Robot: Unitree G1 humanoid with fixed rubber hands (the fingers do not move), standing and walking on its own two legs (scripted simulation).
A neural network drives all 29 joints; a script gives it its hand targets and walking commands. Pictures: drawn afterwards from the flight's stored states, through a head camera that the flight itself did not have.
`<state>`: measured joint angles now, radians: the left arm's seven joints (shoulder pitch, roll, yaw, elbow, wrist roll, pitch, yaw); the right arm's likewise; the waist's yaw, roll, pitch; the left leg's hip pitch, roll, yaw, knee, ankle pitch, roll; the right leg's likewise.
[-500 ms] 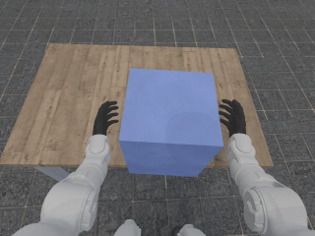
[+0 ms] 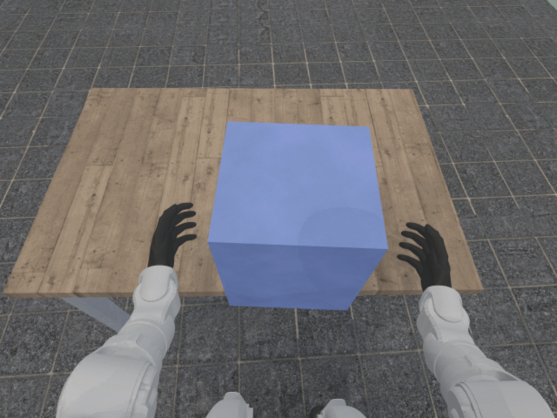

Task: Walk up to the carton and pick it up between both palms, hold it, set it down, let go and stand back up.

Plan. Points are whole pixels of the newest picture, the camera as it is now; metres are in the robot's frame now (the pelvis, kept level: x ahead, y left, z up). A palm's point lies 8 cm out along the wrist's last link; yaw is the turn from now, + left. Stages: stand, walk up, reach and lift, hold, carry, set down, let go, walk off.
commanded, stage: set down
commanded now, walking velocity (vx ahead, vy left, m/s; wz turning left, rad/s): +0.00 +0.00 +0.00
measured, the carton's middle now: (292, 224) +0.41 +0.00 -0.01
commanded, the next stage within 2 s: none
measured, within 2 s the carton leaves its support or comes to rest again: neither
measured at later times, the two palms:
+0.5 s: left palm (154, 304) +0.28 +0.20 -0.03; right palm (449, 326) +0.25 -0.23 -0.03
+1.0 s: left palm (130, 356) +0.21 +0.22 -0.03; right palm (467, 377) +0.19 -0.23 -0.02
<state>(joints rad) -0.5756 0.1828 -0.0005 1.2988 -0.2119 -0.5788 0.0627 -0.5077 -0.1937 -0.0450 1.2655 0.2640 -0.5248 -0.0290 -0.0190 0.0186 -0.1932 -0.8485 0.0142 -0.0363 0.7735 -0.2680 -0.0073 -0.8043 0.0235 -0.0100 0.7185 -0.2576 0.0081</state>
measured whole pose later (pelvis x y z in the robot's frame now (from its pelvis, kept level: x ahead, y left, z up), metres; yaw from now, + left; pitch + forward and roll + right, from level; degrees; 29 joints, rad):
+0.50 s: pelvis -0.01 +0.00 +0.00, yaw +0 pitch +14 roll -2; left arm -0.24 0.19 -0.05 0.97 -0.21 -0.53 0.06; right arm -0.21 -0.17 -0.04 1.03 0.24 -0.52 0.01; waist -0.02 -0.01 -0.17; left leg -0.74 0.01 -0.04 0.75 -0.26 -0.01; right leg -0.70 0.02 -0.01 0.70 -0.25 0.01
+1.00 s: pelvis +0.01 -0.01 +0.03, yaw +1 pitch +4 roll -1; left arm 0.12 0.22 -0.05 0.74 -0.21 -0.50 0.06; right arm 0.11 -0.12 -0.03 0.87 0.23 -0.54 0.01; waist -0.02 -0.04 -0.06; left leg -0.42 0.01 -0.04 0.62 -0.26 -0.01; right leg -0.39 0.02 -0.01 0.57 -0.25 -0.01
